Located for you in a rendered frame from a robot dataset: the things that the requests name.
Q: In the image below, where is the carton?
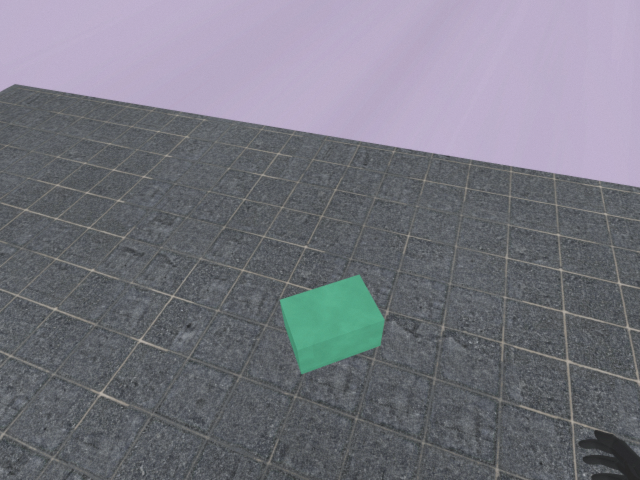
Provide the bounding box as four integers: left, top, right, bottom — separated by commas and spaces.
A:
280, 274, 385, 374

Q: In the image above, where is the robot right hand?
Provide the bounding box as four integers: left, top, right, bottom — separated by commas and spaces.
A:
578, 430, 640, 480

